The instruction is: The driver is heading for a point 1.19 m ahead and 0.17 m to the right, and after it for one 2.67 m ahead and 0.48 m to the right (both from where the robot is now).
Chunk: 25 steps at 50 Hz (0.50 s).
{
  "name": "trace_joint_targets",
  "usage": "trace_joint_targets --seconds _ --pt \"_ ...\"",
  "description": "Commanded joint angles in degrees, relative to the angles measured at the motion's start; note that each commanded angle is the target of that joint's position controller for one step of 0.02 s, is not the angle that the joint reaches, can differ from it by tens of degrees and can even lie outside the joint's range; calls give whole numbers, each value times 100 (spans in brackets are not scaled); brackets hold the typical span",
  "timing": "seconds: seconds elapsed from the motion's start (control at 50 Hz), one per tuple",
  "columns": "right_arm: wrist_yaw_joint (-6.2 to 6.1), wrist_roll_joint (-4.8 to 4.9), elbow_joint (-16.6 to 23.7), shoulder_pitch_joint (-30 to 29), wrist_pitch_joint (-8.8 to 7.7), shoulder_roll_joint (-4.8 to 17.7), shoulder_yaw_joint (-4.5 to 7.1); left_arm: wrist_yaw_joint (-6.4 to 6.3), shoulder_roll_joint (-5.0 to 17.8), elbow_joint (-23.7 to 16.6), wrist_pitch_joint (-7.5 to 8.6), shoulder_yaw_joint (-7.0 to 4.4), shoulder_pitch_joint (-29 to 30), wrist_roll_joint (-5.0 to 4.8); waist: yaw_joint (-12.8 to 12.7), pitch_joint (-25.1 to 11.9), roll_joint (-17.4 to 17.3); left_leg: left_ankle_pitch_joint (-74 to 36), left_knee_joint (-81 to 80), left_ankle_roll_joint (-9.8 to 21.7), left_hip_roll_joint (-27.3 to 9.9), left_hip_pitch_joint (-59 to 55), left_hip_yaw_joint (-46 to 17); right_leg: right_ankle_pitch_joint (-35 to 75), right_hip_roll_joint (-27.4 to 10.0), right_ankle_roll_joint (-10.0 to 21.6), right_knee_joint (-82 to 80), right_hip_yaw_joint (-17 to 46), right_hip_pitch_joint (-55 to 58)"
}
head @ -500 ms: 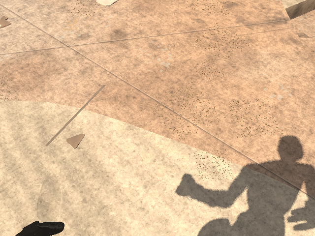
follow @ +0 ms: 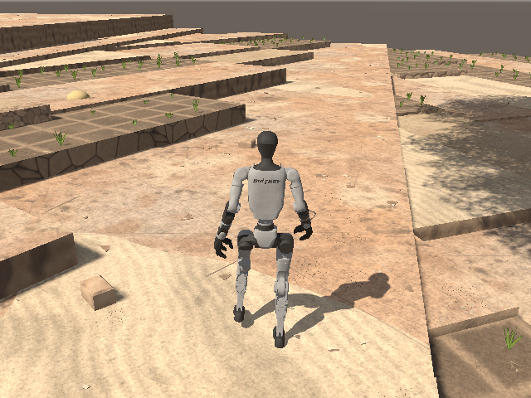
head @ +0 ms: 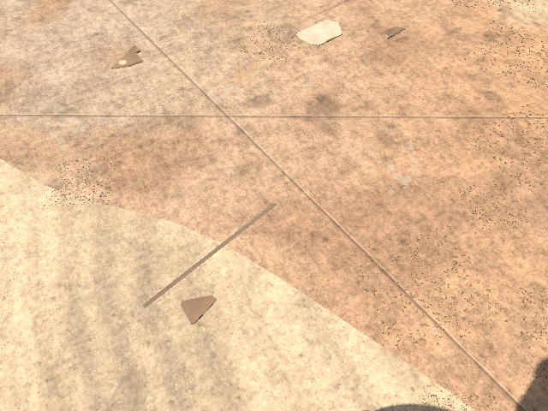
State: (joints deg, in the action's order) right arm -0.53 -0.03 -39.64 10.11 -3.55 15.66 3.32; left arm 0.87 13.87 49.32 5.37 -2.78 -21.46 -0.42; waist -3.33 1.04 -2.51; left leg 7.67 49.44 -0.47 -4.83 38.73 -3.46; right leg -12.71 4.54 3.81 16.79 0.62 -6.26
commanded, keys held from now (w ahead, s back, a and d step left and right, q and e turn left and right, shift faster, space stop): w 1.00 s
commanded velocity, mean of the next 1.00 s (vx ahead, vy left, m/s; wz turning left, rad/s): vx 0.50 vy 0.00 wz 0.03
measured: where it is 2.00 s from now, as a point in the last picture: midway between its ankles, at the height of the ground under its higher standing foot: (312, 205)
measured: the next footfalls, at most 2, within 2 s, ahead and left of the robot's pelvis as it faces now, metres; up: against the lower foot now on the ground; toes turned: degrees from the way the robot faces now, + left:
left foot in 0.22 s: +0.30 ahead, +0.13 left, +0.00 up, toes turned +1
right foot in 0.72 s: +0.57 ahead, -0.11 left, +0.00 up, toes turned -1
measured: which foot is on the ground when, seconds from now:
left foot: up 0.00-0.20, down 0.22-0.74, up 0.76-1.00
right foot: down 0.00-0.24, up 0.26-0.70, down 0.72-1.00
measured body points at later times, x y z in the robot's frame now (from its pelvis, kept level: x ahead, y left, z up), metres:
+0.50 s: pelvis +0.27 +0.05 +0.00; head +0.29 +0.06 +0.45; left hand +0.42 +0.32 -0.11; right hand +0.32 -0.23 -0.12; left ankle +0.26 +0.13 -0.75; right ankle +0.40 -0.13 -0.68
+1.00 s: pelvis +0.54 -0.02 +0.00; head +0.56 -0.03 +0.45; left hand +0.58 +0.26 -0.12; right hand +0.69 -0.29 -0.11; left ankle +0.63 +0.15 -0.68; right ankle +0.53 -0.11 -0.75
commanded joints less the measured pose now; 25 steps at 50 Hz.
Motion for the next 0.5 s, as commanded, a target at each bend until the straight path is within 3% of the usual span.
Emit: trace_joint_targets --seconds 0.02,0.08,0.14,0.18,0.2,0.22,0.24,0.26,0.28,0.3,0.32,0.36,0.4,0.5 --pt "78 29 519 -586 -126 46 -37 -72 957 -283 31 -195 112 -88 -9 -72 658 -1077 -1186 -9 147 -371 244 2687 -1280 625 -624 653 -22" --pt "171 85 693 -1147 -156 79 -36 -77 986 -93 -31 -179 -265 -99 -183 106 630 -1292 -1706 74 277 -436 292 2360 -1476 625 -591 712 323" --pt "262 107 863 -1455 -196 206 -4 -103 1086 25 -138 -206 -407 -91 -131 181 669 -660 -2004 283 352 -328 295 2780 -1767 583 -251 814 946" --pt "272 83 781 -1007 -211 436 97 -137 1223 21 -188 -240 -303 -88 225 -165 808 -318 -2185 496 584 -1248 478 4246 -1746 463 377 705 1032" --pt "240 63 556 -241 -206 656 213 -149 1210 -12 -210 -219 -182 -77 651 -636 756 -561 -2364 692 664 -2393 567 4828 -1530 340 1195 500 799" --pt "175 -14 317 845 -192 984 322 -157 1103 -165 -185 -153 -14 6 1115 -1393 578 -1040 -2029 1054 -25 -4227 -120 3932 -1301 169 2547 362 -281" --pt "149 -78 190 1443 -158 1525 444 -119 457 -290 -70 64 -655 65 972 -2298 -768 -614 -2115 1986 -1559 -6498 -2578 469 -368 -234 4878 10 -2608" --pt "150 29 100 1615 -100 1070 336 -51 754 -170 47 11 -620 3 1065 -2625 -929 43 -2759 2190 -1829 -6603 -3770 -2063 -279 -228 5587 636 -3383" --pt "131 62 117 1148 -71 872 242 -20 1131 -358 91 -114 -68 -148 992 -1512 -603 421 -2993 1900 -1582 -5731 -2974 -1738 -618 -217 5800 577 -3851" --pt "131 57 161 720 -62 739 190 -22 1093 -458 100 -107 334 -164 822 -854 -235 343 -3208 1685 -1285 -4768 -2261 -1203 -881 -225 5502 403 -3782" --pt "163 12 158 402 -69 602 142 -41 1008 -483 72 -118 499 -83 628 -393 -3 62 -3470 1567 -1048 -3937 -1832 -894 -1024 -279 5113 313 -3581" --pt "208 -42 146 104 -137 478 108 -71 801 -407 -66 -118 263 -15 264 -186 -219 -268 -3897 1494 -773 -2971 -1334 -508 -1206 -372 4730 333 -2910" --pt "226 -4 31 115 -228 560 139 -101 648 -411 -160 -94 240 20 162 -136 -233 -583 -4121 1576 -712 -2606 -971 -205 -1250 -479 4437 273 -2793" --pt "109 28 -284 495 -220 786 188 -78 536 -714 -109 -44 1274 49 420 97 -50 -888 -4240 1357 -475 -2653 -298 1457 -1197 -543 2706 201 -2961"
Keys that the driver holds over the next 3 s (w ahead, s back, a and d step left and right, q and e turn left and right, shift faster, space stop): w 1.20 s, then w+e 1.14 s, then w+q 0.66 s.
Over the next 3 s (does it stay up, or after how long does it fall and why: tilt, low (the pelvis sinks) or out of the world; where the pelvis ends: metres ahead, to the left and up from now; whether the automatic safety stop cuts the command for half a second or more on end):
stays up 1.52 -0.28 0.00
